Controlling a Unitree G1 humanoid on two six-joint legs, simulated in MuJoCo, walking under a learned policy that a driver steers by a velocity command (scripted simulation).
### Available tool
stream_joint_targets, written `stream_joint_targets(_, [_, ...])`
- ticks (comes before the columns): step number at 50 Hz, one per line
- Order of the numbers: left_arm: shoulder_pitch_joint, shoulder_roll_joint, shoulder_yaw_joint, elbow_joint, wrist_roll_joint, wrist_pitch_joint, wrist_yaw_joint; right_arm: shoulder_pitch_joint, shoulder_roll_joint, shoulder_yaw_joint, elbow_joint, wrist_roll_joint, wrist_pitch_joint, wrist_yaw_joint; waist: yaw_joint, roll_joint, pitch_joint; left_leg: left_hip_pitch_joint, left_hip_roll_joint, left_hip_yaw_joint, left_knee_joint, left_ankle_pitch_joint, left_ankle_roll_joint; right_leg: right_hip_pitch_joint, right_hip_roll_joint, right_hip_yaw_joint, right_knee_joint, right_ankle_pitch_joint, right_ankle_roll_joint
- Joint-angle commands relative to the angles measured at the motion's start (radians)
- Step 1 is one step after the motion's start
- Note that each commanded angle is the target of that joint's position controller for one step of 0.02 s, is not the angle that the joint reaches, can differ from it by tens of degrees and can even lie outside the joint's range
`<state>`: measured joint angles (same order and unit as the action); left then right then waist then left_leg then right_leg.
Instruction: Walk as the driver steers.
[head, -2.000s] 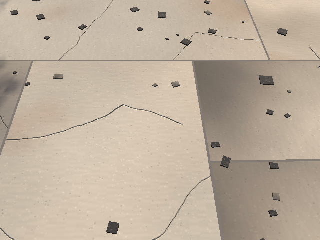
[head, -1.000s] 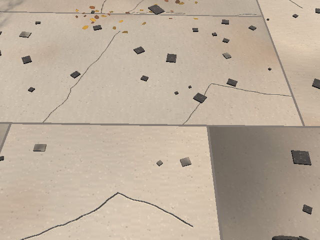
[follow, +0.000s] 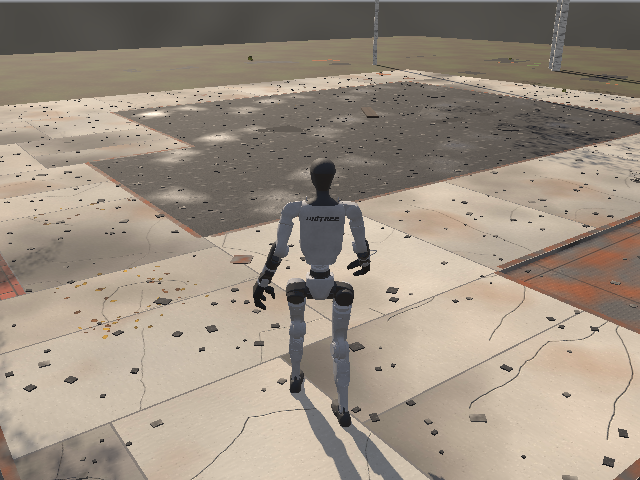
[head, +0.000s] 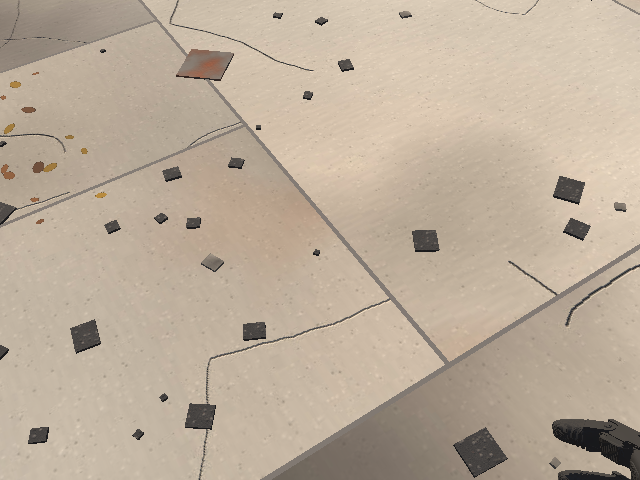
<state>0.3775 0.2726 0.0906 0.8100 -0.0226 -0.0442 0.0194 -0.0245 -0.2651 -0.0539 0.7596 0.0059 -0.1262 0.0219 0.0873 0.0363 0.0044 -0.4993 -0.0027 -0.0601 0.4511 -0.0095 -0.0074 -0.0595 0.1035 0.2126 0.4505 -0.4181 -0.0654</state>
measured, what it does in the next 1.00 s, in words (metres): walks ahead, turning right: left foot, then right foot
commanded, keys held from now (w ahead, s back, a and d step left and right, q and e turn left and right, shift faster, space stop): w+e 0.96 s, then w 0.04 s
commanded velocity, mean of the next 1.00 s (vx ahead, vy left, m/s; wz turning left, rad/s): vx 0.50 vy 0.00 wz -0.60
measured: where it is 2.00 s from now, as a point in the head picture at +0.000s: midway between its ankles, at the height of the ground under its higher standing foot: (543, 303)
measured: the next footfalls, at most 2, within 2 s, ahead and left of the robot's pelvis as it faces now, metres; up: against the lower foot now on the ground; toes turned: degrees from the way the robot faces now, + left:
left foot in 0.02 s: +0.18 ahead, +0.13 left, +0.00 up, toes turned -4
right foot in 0.54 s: +0.40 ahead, -0.19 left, +0.00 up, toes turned -22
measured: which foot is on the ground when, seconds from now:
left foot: up 0.00-0.00, down 0.02-0.56, up 0.58-1.00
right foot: down 0.00-0.04, up 0.06-0.52, down 0.54-1.00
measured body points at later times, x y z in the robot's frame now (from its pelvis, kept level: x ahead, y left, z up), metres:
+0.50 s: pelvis +0.26 -0.03 +0.00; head +0.29 -0.05 +0.45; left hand +0.55 +0.13 -0.07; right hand +0.19 -0.31 -0.13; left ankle +0.14 +0.13 -0.73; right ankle +0.37 -0.18 -0.71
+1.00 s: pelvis +0.53 -0.13 +0.00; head +0.55 -0.15 +0.45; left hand +0.74 +0.09 -0.10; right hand +0.59 -0.46 -0.07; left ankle +0.71 -0.10 -0.73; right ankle +0.37 -0.17 -0.73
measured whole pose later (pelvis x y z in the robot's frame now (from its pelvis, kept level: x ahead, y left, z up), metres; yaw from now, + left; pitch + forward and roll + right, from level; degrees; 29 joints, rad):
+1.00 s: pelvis +0.53 -0.13 +0.00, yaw -35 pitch +2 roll -1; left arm 0.39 0.30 0.08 0.70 -0.02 -0.03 0.01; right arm 0.03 -0.29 -0.04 0.69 0.00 -0.11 0.03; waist 0.08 0.04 0.00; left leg -0.48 0.00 -0.06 0.49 -0.04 -0.02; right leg -0.09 0.10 0.21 0.50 -0.43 -0.04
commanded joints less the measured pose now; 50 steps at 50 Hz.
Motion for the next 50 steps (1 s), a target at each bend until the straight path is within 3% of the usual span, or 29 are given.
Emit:
stream_joint_targets(1, [-0.064,0.079,0.007,-0.087,0.011,-0.007,0.001,0.217,-0.197,-0.067,-0.019,-0.02,-0.03,-0.009,-0.181,-0.127,-0.179,0.458,0.111,-0.079,0.007,-0.044,0.095,-0.164,-0.15,0.127,0.262,0.437,-0.063])
stream_joint_targets(2, [0.032,0.024,-0.008,-0.109,0.0,-0.015,0.003,0.366,-0.276,-0.087,0.0,-0.038,-0.021,-0.016,-0.175,0.098,-0.334,0.829,0.337,-0.437,-0.024,-0.181,0.223,-0.479,-0.014,-0.011,0.608,0.146,0.014])
stream_joint_targets(3, [0.104,0.058,-0.014,-0.119,-0.02,-0.022,0.001,0.381,-0.251,-0.082,0.02,-0.013,-0.009,-0.007,-0.144,0.311,-0.37,0.903,0.454,-0.759,-0.123,-0.4,0.296,-0.691,-0.034,-0.03,0.805,-0.186,0.029])
stream_joint_targets(4, [0.046,0.148,0.007,-0.105,-0.024,-0.017,0.0,0.319,-0.15,-0.056,-0.007,0.0,-0.001,-0.01,-0.161,0.168,-0.225,0.786,0.418,-0.641,-0.147,-0.508,0.253,-0.759,-0.1,-0.016,0.888,-0.11,0.038])
stream_joint_targets(5, [-0.046,0.166,0.012,-0.12,-0.012,-0.01,-0.001,0.27,-0.114,-0.045,-0.017,-0.003,0.01,-0.014,-0.167,0.075,-0.119,0.64,0.37,-0.47,-0.159,-0.44,0.208,-0.747,-0.137,-0.062,0.887,-0.029,0.041])
stream_joint_targets(6, [-0.092,0.152,0.014,-0.135,0.0,-0.008,-0.002,0.225,-0.103,-0.038,-0.014,-0.013,0.017,-0.014,-0.144,0.035,-0.052,0.509,0.326,-0.364,-0.19,-0.338,0.19,-0.712,-0.167,-0.077,0.839,0.03,0.039])
stream_joint_targets(7, [-0.103,0.137,0.018,-0.141,0.003,-0.003,-0.006,0.202,-0.083,-0.03,-0.009,-0.019,0.017,-0.015,-0.12,0.047,-0.016,0.429,0.292,-0.281,-0.216,-0.254,0.179,-0.676,-0.198,-0.075,0.791,0.065,0.035])
stream_joint_targets(10, [-0.097,0.076,0.007,-0.161,-0.007,0.016,-0.014,0.202,-0.101,-0.037,0.012,-0.014,0.005,-0.014,-0.097,0.068,0.004,0.349,0.268,-0.127,-0.285,-0.123,0.193,-0.636,-0.231,-0.105,0.717,0.118,0.042])
stream_joint_targets(13, [-0.141,0.067,0.003,-0.189,-0.001,0.019,-0.016,0.218,-0.14,-0.05,0.029,-0.013,0.002,-0.017,-0.099,0.034,0.002,0.385,0.277,-0.024,-0.305,0.006,0.207,-0.684,-0.24,-0.106,0.608,0.234,0.059])
stream_joint_targets(17, [-0.247,0.049,-0.009,-0.216,-0.002,0.007,-0.041,0.238,-0.164,-0.054,0.039,-0.008,0.017,-0.024,-0.138,0.024,0.026,0.417,0.24,0.13,-0.303,0.077,0.169,-0.639,-0.222,-0.169,0.373,0.432,0.054])
stream_joint_targets(20, [-0.342,0.039,-0.017,-0.253,-0.003,0.006,-0.061,0.292,-0.191,-0.059,0.056,0.002,0.032,-0.026,-0.174,0.019,0.058,0.479,0.261,0.177,-0.292,0.083,0.155,-0.625,-0.204,-0.22,0.258,0.441,0.04])
stream_joint_targets(22, [-0.374,0.049,-0.015,-0.277,-0.004,0.007,-0.071,0.311,-0.21,-0.065,0.065,0.013,0.045,-0.026,-0.173,0.026,0.074,0.541,0.285,0.198,-0.261,0.151,0.143,-0.623,-0.189,-0.243,0.211,0.377,0.018])
stream_joint_targets(24, [-0.347,0.08,0.0,-0.287,0.001,0.011,-0.076,0.304,-0.239,-0.073,0.063,0.023,0.059,-0.03,-0.135,0.054,0.043,0.586,0.293,0.235,-0.156,0.443,0.124,-0.538,-0.137,-0.292,0.185,0.269,-0.019])
stream_joint_targets(25, [-0.288,0.107,0.015,-0.278,0.003,0.015,-0.075,0.301,-0.255,-0.078,0.06,0.027,0.066,-0.034,-0.094,0.073,-0.001,0.594,0.289,0.254,-0.05,0.616,0.114,-0.446,-0.097,-0.32,0.179,0.218,-0.043])
stream_joint_targets(26, [-0.148,0.147,0.04,-0.242,0.001,0.017,-0.071,0.287,-0.256,-0.076,0.056,0.031,0.075,-0.038,-0.01,0.062,-0.073,0.555,0.264,0.284,0.133,0.697,0.092,-0.261,-0.049,-0.341,0.119,0.252,-0.076])
stream_joint_targets(27, [0.033,0.214,0.075,-0.192,0.0,0.025,-0.054,0.294,-0.225,-0.063,0.048,0.02,0.073,-0.043,0.075,0.015,-0.165,0.365,0.229,0.295,0.394,0.544,0.05,0.046,-0.058,-0.268,0.089,0.301,-0.12])
stream_joint_targets(28, [0.056,0.339,0.096,-0.184,-0.009,0.025,-0.038,0.363,-0.088,-0.019,-0.01,-0.03,0.055,-0.033,-0.009,-0.265,-0.233,-0.097,0.077,0.274,0.77,-0.327,-0.013,0.402,-0.328,0.227,0.062,0.241,-0.269])
stream_joint_targets(29, [0.073,0.311,0.077,-0.224,-0.003,0.006,-0.044,0.316,-0.107,-0.008,-0.037,-0.007,0.012,-0.019,0.013,-0.246,-0.414,-0.263,-0.023,0.022,0.952,-0.604,-0.016,0.506,-0.451,0.636,-0.112,0.095,-0.383])
stream_joint_targets(30, [0.053,0.235,0.053,-0.211,0.007,-0.008,-0.051,0.203,-0.18,-0.028,-0.066,0.035,-0.011,-0.008,0.046,-0.155,-0.302,-0.362,0.033,-0.027,0.961,-0.512,0.003,0.448,-0.42,0.502,-0.143,0.139,-0.318])
stream_joint_targets(31, [0.009,0.204,0.042,-0.206,0.004,-0.016,-0.051,0.181,-0.168,-0.021,-0.074,0.034,-0.022,-0.007,0.012,-0.118,-0.197,-0.35,0.071,-0.019,0.881,-0.429,0.02,0.306,-0.379,0.369,-0.14,0.204,-0.282])
stream_joint_targets(32, [-0.068,0.174,0.031,-0.216,0.003,-0.017,-0.049,0.186,-0.164,-0.022,-0.06,0.009,-0.023,-0.015,-0.037,-0.055,-0.13,-0.284,0.106,-0.019,0.792,-0.372,0.015,0.153,-0.337,0.272,-0.146,0.29,-0.25])
stream_joint_targets(33, [-0.123,0.147,0.02,-0.233,0.012,-0.017,-0.045,0.203,-0.178,-0.031,-0.053,-0.006,-0.013,-0.018,-0.077,-0.067,-0.096,-0.205,0.129,-0.023,0.729,-0.337,0.008,0.035,-0.308,0.207,-0.167,0.382,-0.238])
stream_joint_targets(34, [-0.15,0.143,0.017,-0.244,0.019,-0.017,-0.042,0.219,-0.178,-0.034,-0.053,-0.009,0.001,-0.015,-0.102,-0.083,-0.082,-0.154,0.133,-0.023,0.699,-0.318,-0.002,-0.038,-0.293,0.187,-0.191,0.418,-0.238])
stream_joint_targets(37, [-0.142,0.166,0.022,-0.231,0.015,-0.023,-0.025,0.201,-0.136,-0.024,-0.062,-0.022,0.026,-0.017,-0.115,-0.071,-0.052,-0.116,0.115,0.007,0.564,-0.247,-0.046,-0.162,-0.26,0.106,-0.22,0.507,-0.244])
stream_joint_targets(42, [-0.073,0.187,0.029,-0.196,0.004,-0.012,-0.004,0.015,-0.089,0.0,-0.11,-0.014,0.024,-0.006,-0.041,-0.105,-0.004,-0.03,0.041,0.02,0.195,0.063,-0.065,-0.232,-0.189,0.037,-0.202,0.361,-0.174])
stream_joint_targets(44, [-0.035,0.191,0.031,-0.178,-0.001,-0.009,-0.004,-0.025,-0.104,-0.004,-0.127,-0.002,0.018,0.001,-0.023,-0.116,-0.001,0.003,0.021,0.008,0.133,0.087,-0.059,-0.212,-0.207,0.08,-0.175,0.311,-0.162])
stream_joint_targets(47, [-0.019,0.175,0.028,-0.164,-0.004,-0.003,-0.002,-0.015,-0.144,-0.022,-0.136,0.003,0.008,0.009,-0.038,-0.143,-0.005,0.036,0.013,-0.019,0.069,0.001,-0.029,-0.135,-0.239,0.172,-0.088,0.262,-0.141])
stream_joint_targets(49, [-0.038,0.158,0.023,-0.165,0.001,0.004,-0.001,0.077,-0.157,-0.036,-0.115,0.003,0.0,0.008,-0.09,-0.171,-0.024,0.14,0.007,0.008,0.028,-0.054,0.006,-0.116,-0.23,0.19,-0.012,0.288,-0.114])
stream_joint_targets(50, [-0.03,0.118,0.01,-0.164,0.006,0.004,-0.002,0.166,-0.177,-0.048,-0.094,-0.009,-0.005,0.004,-0.126,-0.163,-0.077,0.279,0.028,0.007,0.017,-0.055,0.038,-0.134,-0.186,0.154,0.091,0.341,-0.084])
